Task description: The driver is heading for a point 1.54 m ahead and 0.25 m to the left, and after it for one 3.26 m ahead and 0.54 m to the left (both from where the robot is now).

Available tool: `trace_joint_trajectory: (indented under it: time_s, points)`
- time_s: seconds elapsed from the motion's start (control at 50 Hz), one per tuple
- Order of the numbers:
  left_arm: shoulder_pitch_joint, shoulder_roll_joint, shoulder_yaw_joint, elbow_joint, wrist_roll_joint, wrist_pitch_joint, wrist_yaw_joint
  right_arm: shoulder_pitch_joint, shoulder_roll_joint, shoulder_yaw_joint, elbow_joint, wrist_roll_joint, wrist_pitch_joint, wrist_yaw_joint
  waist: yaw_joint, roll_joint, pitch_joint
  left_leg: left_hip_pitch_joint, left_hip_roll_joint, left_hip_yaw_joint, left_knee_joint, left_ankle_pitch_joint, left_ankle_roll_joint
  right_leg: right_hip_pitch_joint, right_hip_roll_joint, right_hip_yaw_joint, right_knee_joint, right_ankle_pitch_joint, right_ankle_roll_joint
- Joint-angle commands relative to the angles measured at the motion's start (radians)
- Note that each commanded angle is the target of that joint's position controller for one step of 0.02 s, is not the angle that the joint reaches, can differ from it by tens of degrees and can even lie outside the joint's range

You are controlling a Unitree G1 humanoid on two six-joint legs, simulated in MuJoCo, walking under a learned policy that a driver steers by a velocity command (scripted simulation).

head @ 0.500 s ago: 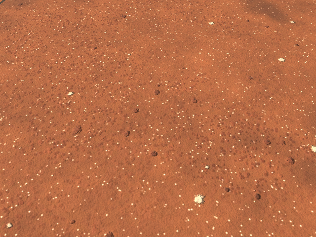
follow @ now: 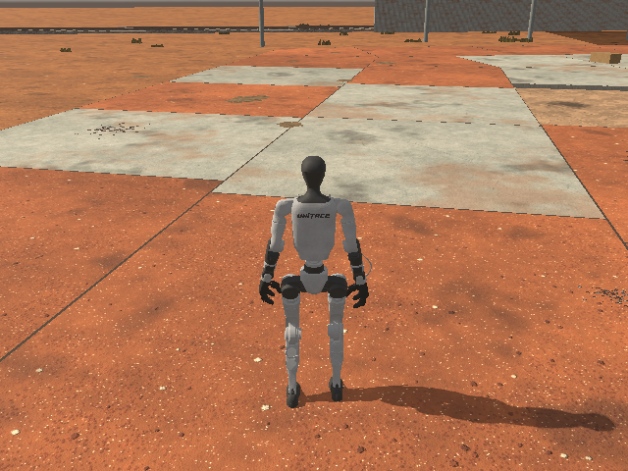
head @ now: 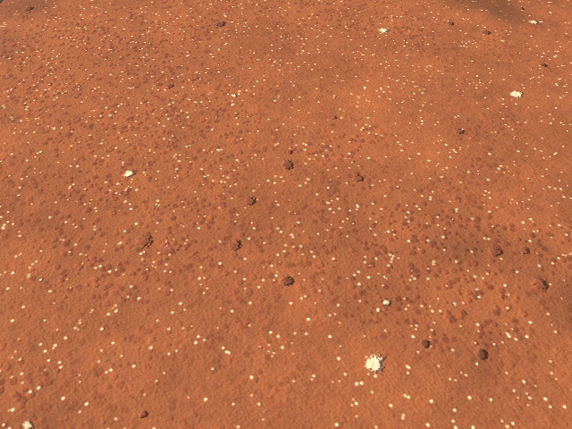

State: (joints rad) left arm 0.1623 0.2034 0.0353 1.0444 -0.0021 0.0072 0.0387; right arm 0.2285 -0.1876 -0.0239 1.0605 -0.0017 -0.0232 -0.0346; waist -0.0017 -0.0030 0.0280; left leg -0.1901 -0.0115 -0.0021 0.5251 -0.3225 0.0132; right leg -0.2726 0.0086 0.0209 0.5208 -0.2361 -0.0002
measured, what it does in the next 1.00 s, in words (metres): stands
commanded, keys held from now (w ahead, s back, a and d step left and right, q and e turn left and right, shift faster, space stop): shift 0.88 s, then w+shift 0.12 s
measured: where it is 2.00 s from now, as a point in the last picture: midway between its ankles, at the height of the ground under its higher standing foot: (336, 342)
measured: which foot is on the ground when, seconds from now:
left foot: down 0.00-1.00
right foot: down 0.00-0.94, up 0.96-1.00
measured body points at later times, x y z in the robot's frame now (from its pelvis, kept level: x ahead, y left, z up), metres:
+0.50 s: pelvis +0.00 +0.00 +0.00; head +0.01 +0.01 +0.45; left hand +0.03 +0.25 -0.15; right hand +0.00 -0.23 -0.15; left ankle -0.03 +0.11 -0.73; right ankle +0.03 -0.12 -0.73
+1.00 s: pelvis +0.01 +0.00 +0.00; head +0.01 +0.00 +0.45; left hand +0.03 +0.24 -0.15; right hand -0.02 -0.24 -0.15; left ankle -0.03 +0.11 -0.73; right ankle +0.01 -0.11 -0.71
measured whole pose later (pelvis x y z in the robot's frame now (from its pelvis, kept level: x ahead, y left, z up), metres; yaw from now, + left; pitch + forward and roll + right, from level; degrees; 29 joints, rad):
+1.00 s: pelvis +0.01 +0.00 +0.00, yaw -1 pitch +0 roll +0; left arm 0.26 0.18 0.04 1.12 -0.03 -0.02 0.03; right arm 0.37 -0.18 -0.04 1.09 0.02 -0.05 -0.04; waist -0.02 0.01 -0.01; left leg -0.15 -0.01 0.01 0.49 -0.37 0.06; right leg -0.34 0.00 -0.01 0.74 -0.42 -0.04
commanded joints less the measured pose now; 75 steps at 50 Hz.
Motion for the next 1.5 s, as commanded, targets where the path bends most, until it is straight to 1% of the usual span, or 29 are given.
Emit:
trace_joint_trajectory:
  time_s: [0.02,0.44,0.88,0.9,0.92,0.94,0.96,0.98,1.0,1.02,1.04,1.06,1.1,1.12,1.14,1.16,1.18,1.2,1.22,1.24,1.26,1.28,1.3,1.32,1.34,1.36,1.4,1.46,1.5]
  points:
    - [0.020,0.096,0.018,-0.016,0.000,-0.004,0.004,0.052,-0.095,-0.017,-0.014,0.000,-0.004,-0.003,0.001,0.012,-0.020,-0.073,0.043,-0.036,-0.106,0.207,0.028,0.096,-0.034,0.030,-0.053,0.209,-0.042]
    - [0.046,0.072,0.014,0.050,0.001,-0.005,0.008,0.097,-0.072,-0.011,0.017,-0.001,-0.003,-0.005,0.004,0.005,0.019,-0.083,0.033,-0.029,-0.148,0.103,0.027,0.085,-0.032,0.026,-0.085,0.123,-0.029]
    - [0.093,0.056,0.006,0.072,-0.001,-0.008,0.011,0.148,-0.054,-0.006,0.025,0.001,-0.004,-0.003,0.004,0.005,0.028,-0.079,0.030,-0.026,-0.154,0.119,0.030,0.079,-0.031,0.025,-0.087,0.130,-0.024]
    - [0.125,0.048,0.005,0.088,-0.004,-0.007,0.012,0.187,-0.061,-0.010,0.041,0.005,0.000,-0.006,-0.001,0.021,-0.021,-0.057,0.019,-0.021,-0.166,-0.108,0.047,0.086,0.005,-0.017,-0.055,-0.084,-0.030]
    - [0.132,0.068,0.015,0.085,-0.016,-0.009,0.011,0.200,-0.106,-0.026,0.036,0.018,0.003,-0.008,-0.009,0.054,0.015,-0.074,0.042,-0.072,-0.185,-0.395,0.085,0.008,0.034,-0.044,-0.001,-0.353,-0.043]
    - [0.074,0.085,0.020,0.054,-0.020,-0.022,0.007,0.251,-0.138,-0.037,0.034,0.029,-0.004,-0.009,-0.043,0.082,0.080,-0.066,0.126,-0.197,-0.253,-0.607,0.141,-0.141,0.021,-0.032,0.066,-0.461,-0.053]
    - [-0.021,0.046,0.010,-0.001,-0.033,-0.046,-0.004,0.292,-0.189,-0.054,0.035,0.037,-0.022,-0.007,-0.076,0.186,0.132,-0.009,0.278,-0.407,-0.380,-0.689,0.215,-0.277,0.013,-0.072,0.201,-0.321,-0.049]
    - [-0.093,0.040,0.006,-0.040,-0.041,-0.070,-0.016,0.259,-0.213,-0.066,0.020,0.033,-0.042,-0.007,-0.081,0.214,0.187,-0.001,0.402,-0.567,-0.461,-0.603,0.273,-0.379,-0.048,-0.034,0.340,-0.188,-0.058]
    - [-0.113,0.069,0.018,-0.054,-0.037,-0.087,-0.024,0.230,-0.180,-0.059,0.001,0.015,-0.061,-0.006,-0.064,0.150,0.183,0.055,0.425,-0.585,-0.459,-0.489,0.274,-0.485,-0.091,0.013,0.459,-0.179,-0.066]
    - [-0.083,0.067,0.022,-0.053,-0.035,-0.101,-0.030,0.186,-0.149,-0.051,-0.021,0.012,-0.075,0.000,-0.033,0.115,0.148,0.105,0.400,-0.528,-0.429,-0.402,0.248,-0.534,-0.118,0.032,0.518,-0.151,-0.074]
    - [-0.050,0.066,0.024,-0.051,-0.034,-0.112,-0.035,0.155,-0.136,-0.049,-0.042,0.020,-0.080,0.006,-0.013,0.100,0.109,0.125,0.366,-0.453,-0.414,-0.339,0.217,-0.530,-0.132,0.032,0.489,-0.119,-0.076]
    - [-0.042,0.069,0.026,-0.052,-0.035,-0.120,-0.038,0.144,-0.139,-0.050,-0.054,0.033,-0.080,0.008,-0.009,0.105,0.087,0.109,0.326,-0.364,-0.417,-0.283,0.183,-0.463,-0.136,0.013,0.376,-0.096,-0.068]
    - [-0.058,0.051,0.025,-0.055,-0.033,-0.129,-0.041,0.142,-0.161,-0.054,-0.067,0.035,-0.076,0.008,-0.009,0.136,0.063,-0.007,0.236,-0.219,-0.409,-0.202,0.149,-0.244,-0.083,-0.072,0.212,-0.064,-0.042]
    - [-0.049,0.030,0.021,-0.085,0.053,-0.087,-0.080,0.163,-0.175,-0.061,-0.046,-0.046,-0.065,0.019,0.001,0.159,0.052,-0.065,0.192,-0.168,-0.417,-0.257,0.164,-0.129,-0.028,-0.140,0.137,-0.129,-0.032]
    - [-0.018,0.030,0.028,-0.088,0.052,-0.066,-0.090,0.155,-0.179,-0.067,-0.047,-0.052,-0.059,0.022,0.017,0.169,0.074,-0.128,0.192,-0.148,-0.389,-0.283,0.176,-0.035,-0.008,-0.183,0.097,-0.114,-0.025]
    - [0.045,0.031,0.031,-0.079,0.038,-0.057,-0.088,0.133,-0.185,-0.071,-0.054,-0.037,-0.057,0.024,0.047,0.141,0.078,-0.195,0.195,-0.134,-0.350,-0.313,0.182,0.077,0.005,-0.215,0.044,-0.045,-0.024]
    - [0.136,0.046,0.039,-0.055,0.031,-0.057,-0.080,0.111,-0.192,-0.074,-0.062,-0.029,-0.058,0.027,0.088,0.100,0.069,-0.264,0.182,-0.117,-0.267,-0.282,0.181,0.206,0.024,-0.227,0.013,-0.038,-0.026]
    - [0.311,0.085,0.057,-0.004,0.032,-0.072,-0.067,0.089,-0.176,-0.068,-0.070,-0.035,-0.065,0.031,0.170,-0.005,0.006,-0.339,0.129,-0.064,-0.029,-0.143,0.173,0.400,0.019,-0.186,-0.015,-0.088,-0.033]
    - [0.508,0.184,0.079,0.033,0.058,-0.091,-0.049,0.010,-0.101,-0.047,-0.113,-0.046,-0.077,0.036,0.263,-0.257,-0.061,-0.487,0.034,0.053,0.431,-0.062,0.134,0.516,-0.214,0.151,-0.165,-0.411,-0.056]
    - [0.506,0.222,0.066,0.031,0.064,-0.097,-0.046,-0.015,-0.006,-0.030,-0.190,-0.023,-0.095,0.049,0.192,-0.400,-0.061,-0.730,-0.092,-0.058,0.688,-0.180,0.133,0.503,-0.397,0.720,-0.429,-0.738,-0.132]
    - [0.329,0.212,0.061,-0.008,0.057,-0.090,-0.042,-0.047,-0.040,-0.031,-0.216,-0.027,-0.093,0.062,0.096,-0.238,0.018,-0.822,0.027,-0.109,0.818,-0.044,0.145,0.396,-0.449,0.754,-0.440,-0.811,-0.183]
    - [0.215,0.165,0.051,-0.054,0.044,-0.096,-0.049,-0.080,-0.091,-0.039,-0.225,-0.032,-0.092,0.078,0.061,-0.083,0.039,-0.795,0.099,-0.080,0.806,0.092,0.136,0.305,-0.407,0.609,-0.396,-0.658,-0.175]
    - [0.182,0.146,0.045,-0.063,0.034,-0.104,-0.055,-0.047,-0.095,-0.042,-0.208,-0.039,-0.089,0.087,0.026,-0.032,0.018,-0.704,0.133,-0.073,0.743,0.149,0.113,0.238,-0.338,0.454,-0.394,-0.514,-0.156]
    - [0.174,0.125,0.037,-0.066,0.028,-0.112,-0.054,-0.018,-0.092,-0.042,-0.199,-0.053,-0.077,0.093,0.001,-0.049,0.005,-0.641,0.147,-0.057,0.704,0.159,0.090,0.195,-0.288,0.359,-0.416,-0.433,-0.140]
    - [0.195,0.101,0.029,-0.055,0.029,-0.120,-0.049,-0.012,-0.085,-0.040,-0.199,-0.057,-0.062,0.102,-0.006,-0.072,0.017,-0.621,0.152,-0.037,0.702,0.182,0.069,0.166,-0.256,0.295,-0.439,-0.380,-0.140]
    - [0.229,0.088,0.025,-0.040,0.029,-0.126,-0.046,-0.031,-0.078,-0.037,-0.208,-0.051,-0.048,0.106,-0.006,-0.076,0.044,-0.642,0.150,-0.019,0.699,0.209,0.056,0.162,-0.237,0.253,-0.453,-0.322,-0.145]
    - [0.287,0.087,0.024,-0.027,0.024,-0.133,-0.046,-0.112,-0.081,-0.034,-0.236,-0.042,-0.030,0.104,0.008,-0.043,0.088,-0.713,0.147,0.012,0.644,0.255,0.040,0.188,-0.214,0.183,-0.475,-0.203,-0.159]
    - [0.344,0.081,0.018,-0.026,0.017,-0.142,-0.048,-0.275,-0.083,-0.028,-0.301,-0.035,-0.027,0.103,0.039,-0.029,0.125,-0.707,0.128,0.057,0.447,0.316,0.022,0.204,-0.191,0.095,-0.518,-0.023,-0.182]
    - [0.354,0.084,0.017,-0.029,0.015,-0.149,-0.043,-0.345,-0.071,-0.018,-0.331,-0.025,-0.029,0.106,0.045,-0.041,0.140,-0.628,0.112,0.089,0.291,0.366,0.033,0.212,-0.190,0.043,-0.562,0.099,-0.181]
Keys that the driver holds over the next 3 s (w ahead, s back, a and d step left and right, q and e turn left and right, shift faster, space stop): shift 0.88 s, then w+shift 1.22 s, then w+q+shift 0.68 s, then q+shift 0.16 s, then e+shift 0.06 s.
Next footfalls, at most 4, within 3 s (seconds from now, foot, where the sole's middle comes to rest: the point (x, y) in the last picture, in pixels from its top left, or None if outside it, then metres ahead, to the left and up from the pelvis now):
1.22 right None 0.15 -0.17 -0.77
1.68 left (293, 390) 0.60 0.01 -0.77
2.16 right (347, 238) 1.07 -0.15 -0.77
2.62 left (281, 147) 1.47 0.04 -0.77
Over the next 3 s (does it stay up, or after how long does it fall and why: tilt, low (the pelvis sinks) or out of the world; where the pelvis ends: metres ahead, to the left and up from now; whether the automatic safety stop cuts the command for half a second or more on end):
stays up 1.63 0.08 -0.02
